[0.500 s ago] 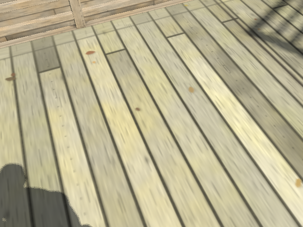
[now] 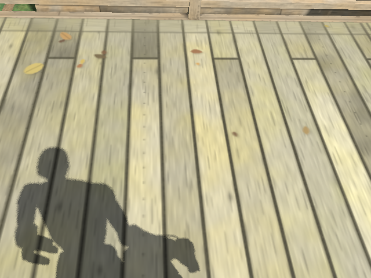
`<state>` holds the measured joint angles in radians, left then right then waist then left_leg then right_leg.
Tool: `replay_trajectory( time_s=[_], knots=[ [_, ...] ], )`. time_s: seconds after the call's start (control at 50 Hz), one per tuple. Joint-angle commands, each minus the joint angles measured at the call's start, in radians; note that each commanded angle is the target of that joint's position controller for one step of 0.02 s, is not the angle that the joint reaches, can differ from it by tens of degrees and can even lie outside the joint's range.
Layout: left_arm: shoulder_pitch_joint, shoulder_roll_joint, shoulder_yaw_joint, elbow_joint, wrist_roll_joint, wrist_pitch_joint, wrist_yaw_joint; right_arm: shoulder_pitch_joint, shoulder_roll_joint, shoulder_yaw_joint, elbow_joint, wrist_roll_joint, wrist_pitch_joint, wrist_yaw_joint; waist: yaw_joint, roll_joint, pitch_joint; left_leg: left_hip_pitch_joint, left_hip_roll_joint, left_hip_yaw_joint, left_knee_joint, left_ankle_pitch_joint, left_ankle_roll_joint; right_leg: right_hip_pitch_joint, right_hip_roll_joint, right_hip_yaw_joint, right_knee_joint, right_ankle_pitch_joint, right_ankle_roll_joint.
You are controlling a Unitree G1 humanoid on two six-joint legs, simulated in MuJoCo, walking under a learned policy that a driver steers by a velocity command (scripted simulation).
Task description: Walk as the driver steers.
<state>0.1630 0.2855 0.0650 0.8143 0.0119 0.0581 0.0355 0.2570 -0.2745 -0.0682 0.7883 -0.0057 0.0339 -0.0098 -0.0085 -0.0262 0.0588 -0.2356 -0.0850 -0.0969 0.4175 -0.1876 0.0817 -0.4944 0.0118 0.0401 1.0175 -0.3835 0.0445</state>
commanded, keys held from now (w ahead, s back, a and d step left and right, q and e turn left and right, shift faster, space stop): s+q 0.24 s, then w+q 0.02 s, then w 0.74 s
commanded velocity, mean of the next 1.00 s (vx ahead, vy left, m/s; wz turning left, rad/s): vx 0.19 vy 0.00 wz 0.28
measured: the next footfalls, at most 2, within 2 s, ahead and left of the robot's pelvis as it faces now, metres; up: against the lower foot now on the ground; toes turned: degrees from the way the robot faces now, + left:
right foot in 0.30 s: +0.00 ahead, -0.14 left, +0.00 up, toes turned +17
left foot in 0.80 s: +0.05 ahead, +0.09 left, +0.00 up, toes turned +16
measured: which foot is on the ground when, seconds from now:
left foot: down 0.00-0.30, up 0.32-0.78, down 0.80-1.00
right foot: up 0.00-0.28, down 0.30-0.80, up 0.82-1.00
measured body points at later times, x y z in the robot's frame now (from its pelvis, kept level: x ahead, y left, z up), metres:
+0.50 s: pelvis -0.04 -0.07 +0.01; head -0.03 -0.10 +0.45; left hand -0.04 +0.23 -0.10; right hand +0.11 -0.32 -0.13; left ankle -0.08 +0.07 -0.66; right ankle -0.04 -0.15 -0.75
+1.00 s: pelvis +0.08 +0.03 +0.00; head +0.08 +0.05 +0.45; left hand +0.06 +0.30 -0.14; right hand +0.18 -0.22 -0.12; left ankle +0.01 +0.08 -0.75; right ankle +0.13 -0.11 -0.67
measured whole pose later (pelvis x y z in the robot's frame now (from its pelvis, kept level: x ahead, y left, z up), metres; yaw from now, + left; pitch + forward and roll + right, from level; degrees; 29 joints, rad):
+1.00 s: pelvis +0.08 +0.03 +0.00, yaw +15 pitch +1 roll +0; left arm 0.29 0.28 0.05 0.89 0.04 -0.04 -0.04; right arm 0.34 -0.23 -0.02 0.92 -0.02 -0.07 0.01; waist 0.00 -0.05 0.00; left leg -0.05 -0.07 0.03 0.26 -0.22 0.08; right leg -0.52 -0.07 -0.01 1.02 -0.23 -0.06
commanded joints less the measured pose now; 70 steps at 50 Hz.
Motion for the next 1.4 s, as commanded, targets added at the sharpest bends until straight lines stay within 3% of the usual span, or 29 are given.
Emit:
replay_trajectory(
  time_s=[0.02, 0.24, 0.28, 0.3, 0.32, 0.34, 0.38, 0.44, 0.54, 0.66, 0.74, 0.78, 0.8, 0.82, 0.84, 0.86, 0.88, 0.92, 1.0, 1.08, 1.16, 1.22, 1.26, 1.28, 1.3, 1.32, 1.34, 1.36, 1.4],
  knots=[
    [-0.018, 0.070, 0.010, -0.077, -0.006, -0.002, 0.008, 0.059, -0.167, -0.043, -0.049, -0.003, 0.000, -0.007, -0.022, 0.137, -0.117, 0.227, 0.276, -0.260, -0.003, 0.717, 0.157, -0.107, 0.006, 0.013, -0.011, -0.031, 0.003],
    [0.023, 0.085, 0.001, -0.123, -0.029, -0.004, 0.007, -0.062, -0.200, -0.057, -0.088, -0.007, 0.030, 0.013, -0.013, 0.176, -0.156, 0.104, 0.229, -0.433, -0.014, 0.585, 0.091, 0.179, 0.065, 0.042, -0.319, -0.051, -0.036],
    [0.126, 0.083, 0.003, -0.095, -0.017, -0.014, 0.008, -0.108, -0.196, -0.058, -0.091, 0.002, 0.034, 0.016, 0.040, 0.162, -0.180, 0.004, 0.166, -0.431, -0.041, 0.132, 0.032, 0.352, 0.066, 0.020, -0.561, 0.048, -0.056],
    [0.141, 0.111, 0.009, -0.086, -0.002, -0.019, 0.017, -0.096, -0.158, -0.049, -0.092, 0.004, 0.032, 0.012, 0.044, 0.076, -0.147, -0.120, 0.075, -0.365, 0.003, -0.208, -0.024, 0.437, -0.012, 0.095, -0.739, 0.015, -0.083],
    [0.105, 0.190, 0.019, -0.115, 0.011, -0.020, 0.024, 0.006, -0.080, -0.032, -0.078, -0.006, 0.029, 0.006, -0.003, -0.154, -0.142, -0.254, -0.072, -0.165, 0.269, -0.378, -0.072, 0.497, -0.286, 0.397, -0.837, -0.239, -0.134],
    [0.034, 0.261, 0.032, -0.143, 0.038, -0.023, 0.012, -0.042, -0.148, -0.047, -0.083, -0.026, 0.021, -0.006, 0.026, -0.195, -0.054, -0.381, -0.121, -0.098, 0.434, -0.356, -0.077, 0.306, -0.379, 0.554, -0.911, -0.375, -0.223],
    [-0.033, 0.149, 0.006, -0.130, 0.032, -0.039, -0.003, -0.048, -0.173, -0.054, -0.062, -0.037, 0.010, 0.011, -0.033, -0.128, 0.022, -0.329, -0.057, -0.129, 0.604, -0.197, -0.064, 0.193, -0.274, 0.442, -0.914, -0.355, -0.209],
    [-0.005, 0.110, -0.003, -0.111, 0.013, -0.063, -0.012, 0.028, -0.147, -0.043, 0.002, -0.042, 0.002, 0.040, -0.029, -0.125, -0.011, -0.345, -0.039, -0.066, 0.706, -0.117, -0.086, 0.309, -0.184, 0.296, -0.908, -0.234, -0.191],
    [0.169, 0.132, 0.013, -0.021, 0.002, -0.096, -0.021, -0.076, -0.117, -0.023, -0.002, -0.041, -0.015, 0.051, 0.041, -0.102, 0.034, -0.454, 0.021, -0.009, 0.570, -0.084, -0.114, 0.470, -0.205, 0.291, -0.916, -0.180, -0.224],
    [0.258, 0.141, 0.020, 0.037, 0.006, -0.113, -0.028, -0.190, -0.073, 0.007, -0.019, -0.027, -0.044, 0.054, 0.090, -0.124, 0.032, -0.317, 0.084, 0.116, 0.271, -0.133, -0.116, 0.440, -0.224, 0.251, -0.908, -0.084, -0.264],
    [0.248, 0.144, 0.024, 0.049, 0.005, -0.112, -0.038, -0.165, -0.070, 0.015, -0.017, -0.018, -0.061, 0.045, 0.056, -0.110, 0.046, -0.098, 0.065, 0.158, 0.093, -0.135, -0.053, 0.302, -0.232, 0.231, -0.865, -0.053, -0.271],
    [0.221, 0.132, 0.021, 0.050, -0.003, -0.111, -0.038, -0.018, -0.072, 0.012, 0.035, -0.022, -0.078, 0.027, -0.027, -0.040, 0.019, 0.195, 0.043, 0.165, -0.043, -0.038, -0.024, 0.140, -0.190, 0.177, -0.745, -0.001, -0.236],
    [0.202, 0.090, 0.008, 0.039, 0.001, -0.118, -0.038, 0.108, -0.114, -0.001, 0.073, -0.026, -0.091, 0.012, -0.083, 0.037, -0.047, 0.396, 0.117, 0.063, -0.069, -0.100, -0.011, 0.029, -0.135, 0.112, -0.594, 0.033, -0.202],
    [0.161, -0.012, -0.023, -0.014, -0.010, -0.128, -0.047, 0.239, -0.226, -0.026, 0.081, -0.039, -0.099, -0.002, -0.142, 0.268, -0.142, 0.562, 0.394, -0.336, -0.215, -0.450, 0.061, -0.155, -0.008, -0.037, -0.250, -0.052, -0.144],
    [0.134, 0.065, -0.003, -0.023, 0.007, -0.125, -0.039, 0.251, -0.265, -0.038, 0.101, -0.030, -0.096, 0.003, -0.124, 0.230, -0.069, 0.439, 0.501, -0.568, -0.304, -0.585, 0.132, -0.268, 0.031, -0.052, -0.054, -0.140, -0.147],
    [0.140, 0.103, 0.010, -0.009, 0.017, -0.121, -0.044, 0.160, -0.195, -0.019, 0.080, -0.025, -0.095, 0.010, -0.064, 0.118, 0.014, 0.351, 0.458, -0.480, -0.284, -0.561, 0.136, -0.275, -0.039, 0.005, 0.034, -0.068, -0.160],
    [0.153, 0.083, 0.006, 0.010, 0.014, -0.122, -0.060, 0.088, -0.135, -0.003, 0.061, -0.020, -0.099, 0.018, -0.029, 0.098, 0.039, 0.287, 0.395, -0.377, -0.289, -0.446, 0.116, -0.251, -0.068, 0.015, 0.038, 0.020, -0.155],
    [0.156, 0.070, 0.005, 0.028, 0.023, -0.115, -0.074, 0.053, -0.086, 0.014, 0.058, -0.015, -0.111, 0.018, 0.003, 0.121, 0.035, 0.244, 0.308, -0.206, -0.311, -0.190, 0.079, -0.199, -0.101, -0.011, 0.012, 0.114, -0.125],
    [0.079, 0.045, -0.003, 0.010, 0.031, -0.097, -0.085, 0.139, -0.079, 0.020, 0.115, -0.002, -0.127, 0.018, 0.005, 0.114, 0.015, 0.259, 0.263, -0.063, -0.288, 0.247, 0.094, -0.234, -0.107, -0.065, 0.025, 0.208, -0.077],
    [-0.086, 0.019, -0.018, -0.049, 0.026, -0.093, -0.086, 0.186, -0.067, 0.028, 0.155, -0.005, -0.126, 0.016, -0.016, 0.106, 0.051, 0.234, 0.236, 0.008, -0.291, 0.422, 0.099, -0.243, -0.093, -0.106, -0.138, 0.295, -0.053],
    [-0.189, 0.001, -0.036, -0.078, 0.012, -0.094, -0.087, 0.212, -0.078, 0.030, 0.189, -0.013, -0.131, 0.006, -0.031, 0.107, 0.073, 0.255, 0.262, 0.084, -0.321, 0.500, 0.081, -0.133, -0.052, -0.141, -0.350, 0.362, -0.100],
    [-0.151, 0.021, -0.030, -0.070, 0.013, -0.097, -0.076, 0.191, -0.093, 0.030, 0.204, -0.018, -0.132, -0.008, 0.008, 0.108, 0.038, 0.338, 0.295, 0.142, -0.223, 0.797, 0.058, -0.016, 0.007, -0.159, -0.417, 0.310, -0.165],
    [0.021, 0.056, -0.012, -0.012, 0.016, -0.105, -0.066, 0.174, -0.118, 0.024, 0.205, -0.030, -0.121, -0.019, 0.084, 0.124, -0.071, 0.384, 0.299, 0.178, 0.035, 1.025, 0.036, 0.153, 0.068, -0.169, -0.434, 0.227, -0.206],
    [0.169, 0.076, 0.001, 0.038, 0.022, -0.112, -0.060, 0.166, -0.130, 0.020, 0.201, -0.029, -0.112, -0.020, 0.145, 0.108, -0.148, 0.321, 0.281, 0.207, 0.248, 0.965, 0.022, 0.338, 0.086, -0.164, -0.502, 0.242, -0.231],
    [0.310, 0.143, 0.024, 0.071, 0.039, -0.113, -0.049, 0.178, -0.116, 0.027, 0.177, -0.026, -0.112, -0.018, 0.187, 0.039, -0.240, 0.120, 0.250, 0.226, 0.532, 0.665, 0.010, 0.576, -0.064, 0.034, -0.517, 0.126, -0.281],
    [0.314, 0.244, 0.051, 0.066, 0.042, -0.106, -0.042, 0.275, -0.005, 0.046, 0.146, -0.008, -0.118, 0.006, 0.100, -0.211, -0.333, -0.296, 0.030, 0.209, 0.937, -0.206, -0.040, 0.849, -0.353, 0.602, -0.599, 0.078, -0.463],
    [0.263, 0.204, 0.048, 0.069, -0.008, -0.098, -0.052, 0.172, -0.100, 0.023, 0.131, -0.024, -0.127, 0.007, 0.115, -0.080, -0.316, -0.423, 0.035, 0.038, 1.017, -0.275, -0.024, 0.821, -0.339, 0.736, -0.725, 0.047, -0.462],
    [0.172, 0.177, 0.042, 0.054, -0.010, -0.097, -0.050, 0.078, -0.111, 0.021, 0.088, -0.015, -0.142, 0.012, 0.082, -0.049, -0.155, -0.472, 0.097, 0.026, 0.976, -0.172, -0.017, 0.675, -0.316, 0.569, -0.748, 0.095, -0.428],
    [0.112, 0.102, 0.025, 0.052, -0.004, -0.105, -0.048, 0.034, -0.094, 0.024, 0.077, -0.022, -0.145, 0.012, 0.023, 0.056, -0.040, -0.380, 0.157, 0.036, 0.844, -0.101, -0.030, 0.438, -0.236, 0.394, -0.782, 0.330, -0.370]
  ],
)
